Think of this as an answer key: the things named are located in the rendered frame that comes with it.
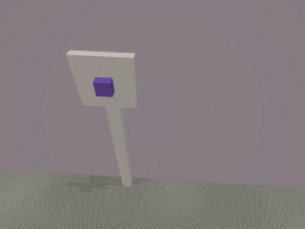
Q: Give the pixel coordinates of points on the panel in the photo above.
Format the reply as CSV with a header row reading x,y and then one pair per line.
x,y
121,67

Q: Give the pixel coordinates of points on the button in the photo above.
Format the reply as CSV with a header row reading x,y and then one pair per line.
x,y
103,86

